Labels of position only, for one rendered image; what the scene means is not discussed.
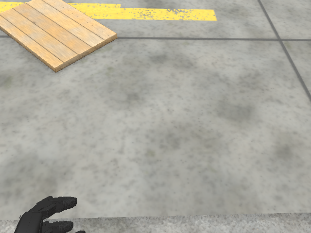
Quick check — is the robot left hand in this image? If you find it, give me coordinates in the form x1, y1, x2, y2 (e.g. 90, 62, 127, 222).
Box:
14, 196, 86, 233

